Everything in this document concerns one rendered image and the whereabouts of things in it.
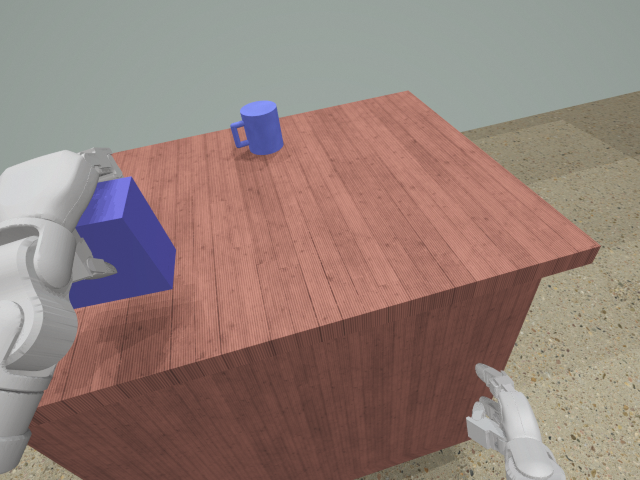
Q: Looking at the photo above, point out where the robot left hand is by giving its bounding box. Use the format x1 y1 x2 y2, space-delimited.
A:
0 147 124 283

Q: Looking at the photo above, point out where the sponge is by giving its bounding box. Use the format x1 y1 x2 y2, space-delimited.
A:
69 176 176 309

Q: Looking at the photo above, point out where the left robot forearm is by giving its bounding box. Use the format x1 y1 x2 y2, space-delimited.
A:
0 217 78 474

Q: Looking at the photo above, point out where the robot right hand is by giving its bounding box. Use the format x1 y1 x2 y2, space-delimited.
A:
466 363 542 455

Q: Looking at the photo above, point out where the table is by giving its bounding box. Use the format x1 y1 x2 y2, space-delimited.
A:
27 91 601 480

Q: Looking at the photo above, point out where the right robot forearm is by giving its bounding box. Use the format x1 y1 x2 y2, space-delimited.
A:
504 438 566 480

